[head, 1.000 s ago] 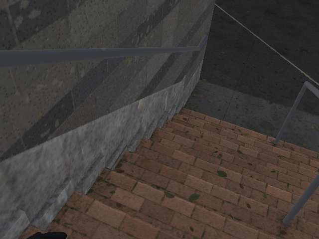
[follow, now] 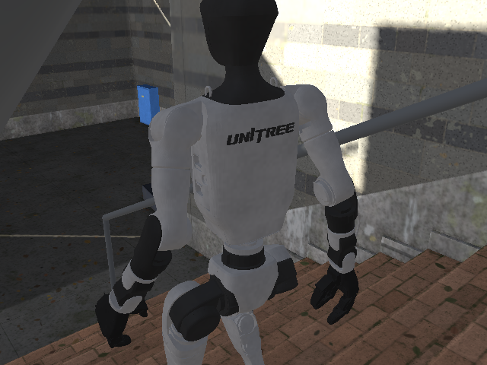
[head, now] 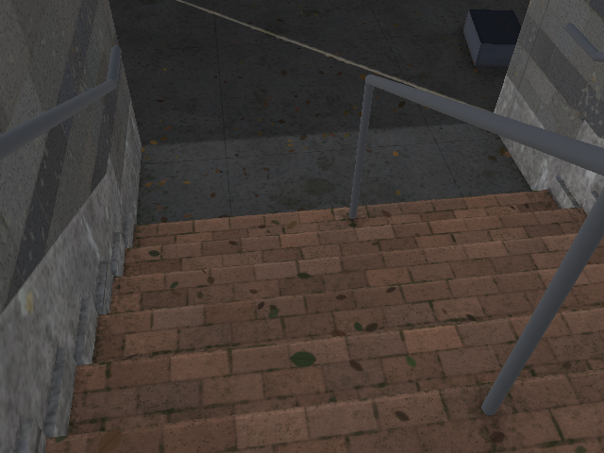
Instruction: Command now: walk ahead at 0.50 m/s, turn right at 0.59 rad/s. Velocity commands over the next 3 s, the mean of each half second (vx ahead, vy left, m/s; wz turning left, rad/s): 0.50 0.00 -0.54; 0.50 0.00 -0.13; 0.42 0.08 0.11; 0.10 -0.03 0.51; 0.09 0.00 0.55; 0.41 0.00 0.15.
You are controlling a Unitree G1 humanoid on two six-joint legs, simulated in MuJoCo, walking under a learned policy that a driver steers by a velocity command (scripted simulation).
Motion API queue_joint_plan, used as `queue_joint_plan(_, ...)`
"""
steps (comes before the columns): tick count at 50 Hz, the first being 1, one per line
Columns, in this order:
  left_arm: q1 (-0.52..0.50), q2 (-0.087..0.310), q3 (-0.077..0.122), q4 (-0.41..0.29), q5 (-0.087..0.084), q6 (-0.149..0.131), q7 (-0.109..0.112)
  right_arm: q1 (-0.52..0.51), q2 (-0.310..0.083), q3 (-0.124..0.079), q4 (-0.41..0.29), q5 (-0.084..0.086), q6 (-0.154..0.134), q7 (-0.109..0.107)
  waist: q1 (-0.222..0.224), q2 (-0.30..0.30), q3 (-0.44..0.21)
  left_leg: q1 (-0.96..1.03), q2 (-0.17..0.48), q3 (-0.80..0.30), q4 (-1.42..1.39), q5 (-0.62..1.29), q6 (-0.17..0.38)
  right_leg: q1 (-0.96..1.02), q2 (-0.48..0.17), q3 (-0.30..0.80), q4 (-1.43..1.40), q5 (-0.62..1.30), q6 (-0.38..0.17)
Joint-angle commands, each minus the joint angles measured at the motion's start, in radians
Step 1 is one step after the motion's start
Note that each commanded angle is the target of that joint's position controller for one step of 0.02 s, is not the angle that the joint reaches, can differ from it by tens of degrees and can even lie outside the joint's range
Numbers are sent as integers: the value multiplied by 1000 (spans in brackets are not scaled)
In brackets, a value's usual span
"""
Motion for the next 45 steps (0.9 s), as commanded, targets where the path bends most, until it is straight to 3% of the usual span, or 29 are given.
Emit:
queue_joint_plan(1, 40, 17, 2, -46, 6, -3, -30, -50, -161, -32, -62, 8, -21, -1, 52, 78, 26, 58, 336, -285, -141, 489, 138, -85, -29, 66, -37, 89, -19)
queue_joint_plan(2, -38, 52, 15, -80, -4, -14, -40, -24, -118, -25, -63, 27, -19, -6, 39, 58, 56, 134, 288, -247, -99, 295, 86, -164, -37, 138, -180, 227, -30)
queue_joint_plan(5, -148, 24, 1, -116, -8, -43, -66, 77, -96, -18, -32, 12, -15, -19, -20, 118, 122, 200, 302, -249, -47, 240, 62, -249, -17, 116, -268, 316, -44)
queue_joint_plan(8, -209, 11, -7, -139, 32, -43, -104, 55, -103, -12, -68, 1, -13, -43, -31, 65, 144, -40, 258, -96, 46, 210, 35, 54, 24, 0, -477, 601, -36)
queue_joint_plan(11, -294, -32, -24, -171, -1, -27, -125, 33, -132, -14, -99, 2, 28, -26, -98, 88, 175, -65, 253, -24, 140, 143, 36, 169, 34, -121, -623, 529, -10)
queue_joint_plan(12, -338, -25, -28, -191, -8, -33, -124, 52, -130, -14, -93, 23, 34, -25, -123, 103, 219, -23, 268, -42, 171, 185, 48, 140, 30, -140, -679, 448, -8)
queue_joint_plan(14, -385, -16, -36, -201, -19, -40, -118, 84, -166, -23, -85, 37, 41, -27, -151, 123, 237, 77, 290, -57, 254, 284, 49, 136, 5, -161, -781, 348, -8)
queue_joint_plan(15, -319, 6, -29, -181, -16, -45, -114, 63, -188, -30, -81, 37, 48, -27, -105, 139, 201, 81, 308, -57, 342, 422, 52, 231, 0, -166, -793, 292, -26)
queue_joint_plan(16, -133, 47, -6, -117, -10, -28, -99, 13, -225, -45, -71, 36, 46, -26, 2, 191, 103, 47, 326, -55, 518, 578, 51, 454, -7, -158, -779, 245, -51)
queue_joint_plan(17, 32, 109, 25, -47, 7, -30, -84, -12, -203, -37, -81, 36, 32, -11, 92, 77, -7, -12, 250, 9, 744, 712, 20, 723, 77, -260, -826, 382, -81)
queue_joint_plan(18, 203, 169, 38, 29, 26, -23, -78, -15, -205, -44, -90, 34, 20, -9, 171, -47, -55, -316, 151, 56, 1191, 141, -57, 1076, -21, -138, -778, 651, -145)
queue_joint_plan(19, 262, 222, 24, 70, 51, -31, -86, 159, -78, -11, -96, 27, 3, 13, 88, -236, -270, -667, 93, -87, 1550, -607, -97, 1468, -218, 70, -401, 973, -290)
queue_joint_plan(20, 290, 191, 24, 70, 15, -19, -90, 147, -157, -17, -136, 48, -19, 29, 143, -202, -435, -694, 116, -210, 1484, -579, -118, 1486, -264, 192, -443, 756, -394)
queue_joint_plan(21, 294, 199, 33, 99, -6, -15, -89, 7, -156, -22, -215, 76, -19, 16, 154, -159, -414, -786, 123, -187, 1396, -500, -120, 1377, -323, 372, -672, 206, -412)
queue_joint_plan(22, 190, 204, 34, 80, -2, -12, -79, -103, -146, -20, -245, 100, -14, -15, 113, 40, -232, -842, 150, -160, 1275, -294, -81, 1139, -340, 474, -841, -299, -372)
queue_joint_plan(23, 76, 176, 21, 51, 5, -18, -76, -154, -159, -25, -236, 84, 4, -44, 70, 163, -109, -835, 147, -139, 1276, -192, -78, 947, -352, 552, -910, -429, -347)
queue_joint_plan(24, -13, 115, -6, 24, 35, -41, -75, -121, -150, -31, -223, 65, 17, -52, 2, 191, -50, -764, 180, -237, 1041, 44, -50, 742, -348, 519, -866, -347, -310)
queue_joint_plan(25, -97, 51, -25, 9, 31, -59, -73, -98, -154, -42, -200, 38, 39, -58, -45, 176, 34, -652, 213, -232, 889, 149, -62, 542, -263, 367, -846, -143, -248)
queue_joint_plan(26, -111, 45, -27, 18, 31, -59, -58, -105, -123, -44, -209, 10, 45, -58, -57, 83, 30, -554, 220, -228, 728, 173, -85, 457, -189, 241, -836, -50, -228)
queue_joint_plan(28, -18, 76, -15, 73, 49, -59, -15, -141, -94, -38, -248, -17, 48, -50, -49, 21, -24, -492, 207, -190, 632, 261, -124, 441, -147, 178, -798, 181, -246)
queue_joint_plan(29, 5, 126, 1, 72, 55, -64, -7, -76, -99, -41, -221, 1, 46, -31, -56, 25, -74, -482, 190, -188, 692, 376, -122, 460, -155, 175, -777, 215, -256)
queue_joint_plan(30, 33, 113, 0, 85, 29, -78, 6, -155, -152, -59, -257, 26, 38, -18, -35, 36, -39, -556, 199, -249, 533, 525, -104, 505, -130, 134, -767, 68, -207)
queue_joint_plan(33, 100, 33, -26, 136, -8, -71, 33, -278, -99, -47, -288, -19, 25, 5, 10, 1, 19, -418, 134, -193, 227, 867, -71, 385, -32, 51, -705, -244, -159)
queue_joint_plan(34, 113, 32, -31, 142, -4, -68, 39, -297, -92, -44, -296, -19, 22, 18, 18, -14, 37, -395, 123, -185, 196, 919, -61, 366, -28, 49, -679, -278, -156)
queue_joint_plan(38, 153, 52, -37, 139, 5, -47, 47, -404, -94, -36, -355, -10, 29, 49, 68, -15, 69, -387, 89, -168, 92, 792, -55, 408, -31, 105, -524, -333, -176)
queue_joint_plan(40, 163, 80, -28, 133, -3, -34, 52, -452, -94, -31, -380, 15, 16, 66, 96, -21, 91, -438, 101, -188, 45, 688, -53, 509, -52, 169, -453, -331, -179)
queue_joint_plan(42, 171, 92, -21, 143, -9, -35, 57, -446, -104, -29, -376, 25, -1, 81, 110, 10, 107, -497, 147, -214, -65, 667, -34, 658, -65, 212, -321, -277, -165)
queue_joint_plan(43, 155, 101, -17, 148, -7, -35, 57, -420, -107, -33, -370, 32, -4, 80, 96, -14, 109, -462, 164, -214, -102, 603, -21, 675, -78, 237, -285, -203, -155)
queue_joint_plan(45, 102, 83, -21, 163, -4, -42, 50, -163, -154, -65, -269, 34, -10, 71, -28, 26, 52, -113, 153, -128, -162, 582, 8, 563, -41, 165, -31, 3, -123)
